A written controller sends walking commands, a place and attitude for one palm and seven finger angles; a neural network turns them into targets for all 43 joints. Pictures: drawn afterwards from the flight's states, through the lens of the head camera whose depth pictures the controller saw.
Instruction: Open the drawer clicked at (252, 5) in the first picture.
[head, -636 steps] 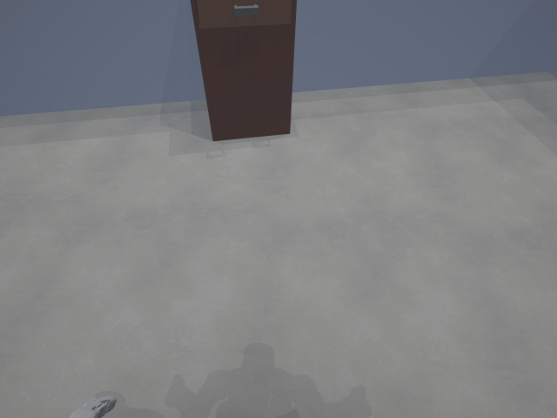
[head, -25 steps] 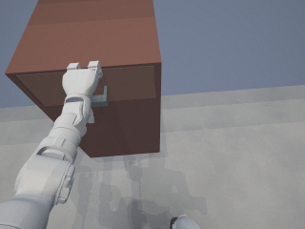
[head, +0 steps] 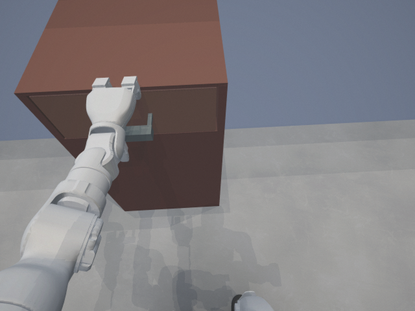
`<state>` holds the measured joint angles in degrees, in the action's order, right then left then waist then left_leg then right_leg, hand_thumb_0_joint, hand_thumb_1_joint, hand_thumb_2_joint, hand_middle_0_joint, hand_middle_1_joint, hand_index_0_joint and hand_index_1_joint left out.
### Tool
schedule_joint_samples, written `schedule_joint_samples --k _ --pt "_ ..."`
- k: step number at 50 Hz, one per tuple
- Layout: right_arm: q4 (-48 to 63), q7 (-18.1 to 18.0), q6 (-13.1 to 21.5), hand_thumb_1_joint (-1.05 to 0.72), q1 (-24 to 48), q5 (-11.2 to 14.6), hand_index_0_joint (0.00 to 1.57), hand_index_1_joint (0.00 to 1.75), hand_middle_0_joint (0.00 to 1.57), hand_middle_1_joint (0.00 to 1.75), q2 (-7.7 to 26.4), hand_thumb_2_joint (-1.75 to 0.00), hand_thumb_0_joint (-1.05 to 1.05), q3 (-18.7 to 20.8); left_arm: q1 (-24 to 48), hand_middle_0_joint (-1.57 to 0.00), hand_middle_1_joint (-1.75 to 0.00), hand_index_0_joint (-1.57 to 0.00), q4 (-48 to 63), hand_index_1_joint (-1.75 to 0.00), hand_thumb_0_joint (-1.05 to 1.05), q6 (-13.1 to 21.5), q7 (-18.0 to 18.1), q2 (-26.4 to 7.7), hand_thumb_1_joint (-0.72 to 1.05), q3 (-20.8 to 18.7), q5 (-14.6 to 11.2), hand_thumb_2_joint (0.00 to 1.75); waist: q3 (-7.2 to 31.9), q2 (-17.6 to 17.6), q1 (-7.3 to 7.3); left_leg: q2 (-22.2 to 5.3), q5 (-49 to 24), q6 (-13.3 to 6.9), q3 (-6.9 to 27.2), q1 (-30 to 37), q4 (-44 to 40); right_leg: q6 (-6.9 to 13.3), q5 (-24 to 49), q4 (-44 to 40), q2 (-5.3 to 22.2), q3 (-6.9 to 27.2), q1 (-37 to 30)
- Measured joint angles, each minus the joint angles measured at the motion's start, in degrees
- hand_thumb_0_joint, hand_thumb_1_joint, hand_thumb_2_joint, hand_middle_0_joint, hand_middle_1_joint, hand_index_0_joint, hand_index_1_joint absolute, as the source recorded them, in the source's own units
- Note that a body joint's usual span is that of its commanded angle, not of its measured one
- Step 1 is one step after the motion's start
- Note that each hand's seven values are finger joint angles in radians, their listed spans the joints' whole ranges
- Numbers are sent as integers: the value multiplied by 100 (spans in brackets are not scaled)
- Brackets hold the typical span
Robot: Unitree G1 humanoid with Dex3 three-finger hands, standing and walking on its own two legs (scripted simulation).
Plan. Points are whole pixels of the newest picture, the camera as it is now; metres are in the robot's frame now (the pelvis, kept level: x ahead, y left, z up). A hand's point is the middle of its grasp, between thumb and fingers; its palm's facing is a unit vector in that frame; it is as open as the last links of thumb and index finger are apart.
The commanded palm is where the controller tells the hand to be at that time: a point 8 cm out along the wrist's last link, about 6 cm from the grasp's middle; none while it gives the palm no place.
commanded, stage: move the hooked fingers above the handle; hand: left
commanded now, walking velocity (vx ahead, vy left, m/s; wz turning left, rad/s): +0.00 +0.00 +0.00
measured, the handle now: (131, 126) +0.54 +0.16 -0.03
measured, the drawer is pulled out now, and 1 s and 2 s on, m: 0.00 0.00 0.00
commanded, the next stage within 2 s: none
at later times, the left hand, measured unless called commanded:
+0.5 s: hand (109, 126) +0.48 +0.18 +0.04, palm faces +0.02 +0.03 -1.00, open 13.8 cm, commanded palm +0.46 +0.17 +0.09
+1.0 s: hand (104, 133) +0.47 +0.20 +0.03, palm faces -0.09 +0.02 -1.00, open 13.8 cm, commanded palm +0.46 +0.17 +0.09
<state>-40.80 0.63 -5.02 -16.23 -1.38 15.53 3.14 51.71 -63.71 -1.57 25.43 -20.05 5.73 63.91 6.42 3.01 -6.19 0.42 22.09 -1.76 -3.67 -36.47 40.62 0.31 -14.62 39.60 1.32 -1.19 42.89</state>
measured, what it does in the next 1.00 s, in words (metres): stands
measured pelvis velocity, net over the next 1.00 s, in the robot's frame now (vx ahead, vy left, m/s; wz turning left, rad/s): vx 0.01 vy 0.00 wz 0.01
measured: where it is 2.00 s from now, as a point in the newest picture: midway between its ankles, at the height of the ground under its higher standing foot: outside the picture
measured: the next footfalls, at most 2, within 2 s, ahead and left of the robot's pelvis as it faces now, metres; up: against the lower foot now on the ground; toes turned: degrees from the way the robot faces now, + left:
none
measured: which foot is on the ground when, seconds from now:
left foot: down 0.00-1.00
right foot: down 0.00-1.00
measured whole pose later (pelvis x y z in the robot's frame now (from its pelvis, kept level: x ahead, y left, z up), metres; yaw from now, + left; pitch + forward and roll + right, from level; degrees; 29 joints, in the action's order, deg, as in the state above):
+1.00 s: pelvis +0.01 +0.00 +0.01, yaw +0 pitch +17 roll +0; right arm -41.0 0.0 -6.4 -17.9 -0.7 14.7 4.3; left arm 45.4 -58.4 -3.4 18.0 -21.8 8.2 60.0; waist 5.9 3.8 -3.4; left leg 0.1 21.7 -1.4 -3.0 -32.7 37.6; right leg 0.4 -14.6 36.8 0.9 -1.8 38.9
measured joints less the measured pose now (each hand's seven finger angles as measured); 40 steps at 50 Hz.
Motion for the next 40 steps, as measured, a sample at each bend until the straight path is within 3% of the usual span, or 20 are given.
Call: schedule_joint_samples --k 6,11,14,17,22,28,31,34,37,40 --pt "33 -49 -173 -91 -105 100 20 30 20 30 -83 -90 1 -85 -172 -34 -122 -34 -67 -124 0 -272 -563 49 -49 -2 -222 30 27 53 61 -24 -51 -7 -97 299 -244 -17 55 -183 -46 96 -233" --pt "149 -149 -112 -91 -237 94 20 30 20 30 -146 -90 1 -72 -590 -33 -121 -33 341 -122 0 232 -848 -85 -49 -36 -207 30 -27 -14 88 -42 -56 10 -79 411 -292 6 50 -224 -65 76 -349" --pt "132 -155 -48 -91 -291 41 20 30 20 30 -127 -90 1 1 -782 -33 -121 -33 644 -122 0 608 -711 -105 -49 -7 -82 30 -29 -33 145 -40 -25 21 -21 360 -214 16 12 -175 -52 20 -332" --pt "57 -111 -22 -91 -257 -4 20 30 20 30 -79 -90 1 61 -797 -33 -120 -33 751 -121 0 726 -415 -104 -49 6 29 30 -27 -36 175 -27 15 28 40 263 -100 21 -38 -85 -28 -39 -269" --pt "-55 -17 -32 -91 -89 -12 20 30 20 30 -15 -90 1 100 -499 -33 -120 -32 466 -121 0 315 -67 -111 -49 25 23 30 -28 -6 166 -11 28 28 88 147 -21 24 -57 -30 -5 -84 -182" --pt "-49 -9 -88 -91 -12 64 20 30 20 30 -26 -90 1 70 -184 -32 -120 -32 79 -120 0 -174 -484 -14 -49 249 -266 30 -34 28 148 -11 -42 21 70 280 -200 13 11 -193 -14 -65 -302" --pt "17 -62 -105 -91 -57 71 20 30 20 30 -52 -90 1 30 -264 -32 -120 -32 160 -120 0 8 -774 62 -49 260 -335 30 -12 14 121 -20 -50 22 53 379 -277 12 15 -251 -29 -48 -385" --pt "79 -110 -78 -91 -103 57 20 30 20 30 -71 -90 1 -2 -397 -32 -120 -32 314 -120 0 340 -832 112 -49 202 -241 30 -7 -16 92 -29 -19 26 31 410 -268 15 -16 -221 -41 -27 -396" --pt "120 -120 -64 -91 -124 3 20 30 20 30 -80 -90 1 -9 -583 -32 -120 -32 568 -120 0 613 -627 94 -49 -41 -67 30 15 -35 76 -43 27 30 -13 353 -203 22 -55 -134 -58 16 -308" --pt "102 -80 -72 -91 -106 -30 20 30 20 30 -74 -90 1 1 -653 -32 -120 -32 644 -120 1 553 -277 20 -49 -207 58 30 10 -19 92 -52 65 33 -42 266 -124 23 -85 -47 -67 45 -204"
